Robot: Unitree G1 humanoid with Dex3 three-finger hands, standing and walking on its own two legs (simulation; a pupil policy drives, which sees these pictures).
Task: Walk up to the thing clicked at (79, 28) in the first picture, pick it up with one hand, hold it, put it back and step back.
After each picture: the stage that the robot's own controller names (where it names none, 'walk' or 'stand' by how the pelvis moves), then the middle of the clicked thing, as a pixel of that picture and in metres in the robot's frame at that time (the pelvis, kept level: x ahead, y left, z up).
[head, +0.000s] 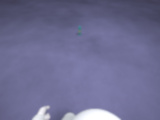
stand; (79, 31) +2.13 +0.30 -0.65
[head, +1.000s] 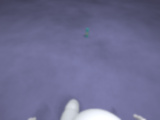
walk; (87, 33) +1.98 +0.20 -0.64
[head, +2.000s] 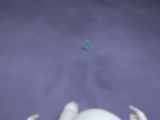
walk; (86, 46) +1.34 +0.12 -0.63
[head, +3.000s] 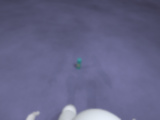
walk; (78, 64) +0.90 +0.15 -0.63
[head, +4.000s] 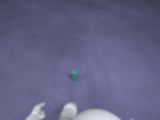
walk; (74, 76) +0.61 +0.17 -0.63
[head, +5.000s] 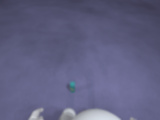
walk; (72, 87) +0.49 +0.15 -0.64
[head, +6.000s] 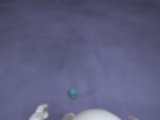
stand; (73, 94) +0.40 +0.17 -0.65
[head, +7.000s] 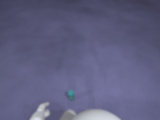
stand; (71, 95) +0.36 +0.18 -0.64
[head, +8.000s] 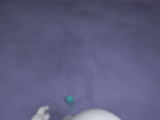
stand; (70, 101) +0.32 +0.18 -0.66
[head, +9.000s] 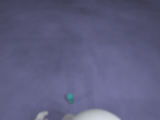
stand; (70, 99) +0.33 +0.19 -0.66
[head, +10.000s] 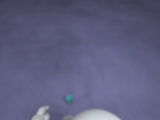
stand; (69, 100) +0.32 +0.21 -0.66
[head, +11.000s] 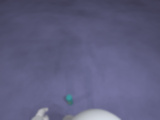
stand; (69, 100) +0.33 +0.20 -0.66
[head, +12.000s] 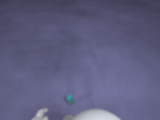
stand; (70, 100) +0.33 +0.20 -0.66
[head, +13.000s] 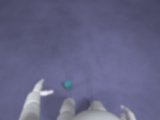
go down; (68, 86) +0.36 +0.19 -0.58
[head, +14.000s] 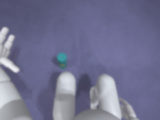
go down; (62, 62) +0.43 +0.20 -0.25
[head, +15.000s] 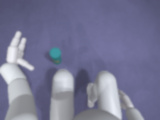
close in; (56, 57) +0.42 +0.21 -0.22
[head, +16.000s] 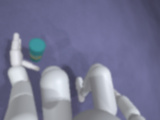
close; (36, 52) +0.42 +0.24 -0.16
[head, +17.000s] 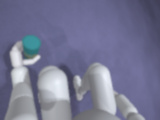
close; (31, 51) +0.42 +0.25 -0.16
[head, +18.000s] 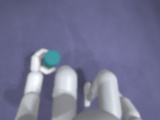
lift; (49, 62) +0.33 +0.25 -0.10
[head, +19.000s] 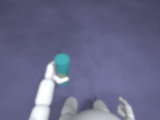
lift; (62, 72) +0.31 +0.17 +0.06
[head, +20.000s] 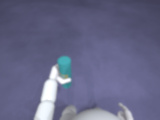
hold; (65, 74) +0.31 +0.15 +0.04
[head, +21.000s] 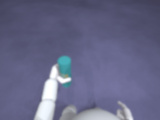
hold; (65, 73) +0.32 +0.16 +0.03
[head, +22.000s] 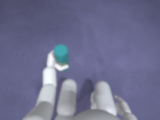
crouch; (62, 60) +0.39 +0.17 -0.04
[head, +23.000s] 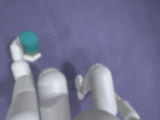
lower; (31, 49) +0.42 +0.24 -0.17
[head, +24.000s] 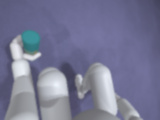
lower; (31, 48) +0.43 +0.25 -0.16
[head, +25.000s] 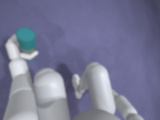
lower; (28, 47) +0.44 +0.25 -0.17
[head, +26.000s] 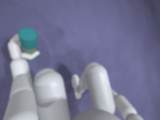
lower; (29, 47) +0.45 +0.24 -0.16
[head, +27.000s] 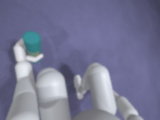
loosen; (33, 50) +0.43 +0.23 -0.16
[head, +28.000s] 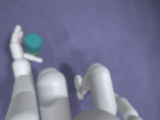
withdraw; (32, 49) +0.43 +0.25 -0.17
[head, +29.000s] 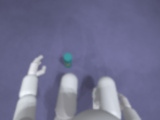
walk; (68, 61) +0.46 +0.19 -0.30
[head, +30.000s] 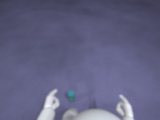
stand; (71, 96) +0.37 +0.17 -0.59
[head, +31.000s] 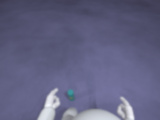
stand; (71, 95) +0.38 +0.18 -0.60
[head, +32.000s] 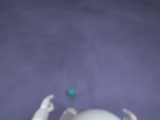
stand; (72, 94) +0.38 +0.17 -0.62
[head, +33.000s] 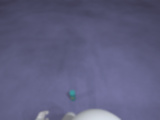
walk; (72, 95) +0.39 +0.18 -0.65
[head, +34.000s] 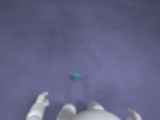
walk; (76, 78) +0.51 +0.11 -0.63
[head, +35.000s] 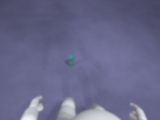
walk; (71, 61) +0.75 +0.25 -0.63
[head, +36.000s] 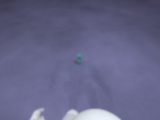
stand; (79, 60) +1.03 +0.20 -0.63
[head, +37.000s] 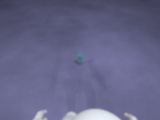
stand; (79, 59) +1.02 +0.19 -0.65
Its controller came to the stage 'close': yes
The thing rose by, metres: 0.69
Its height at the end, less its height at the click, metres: +0.00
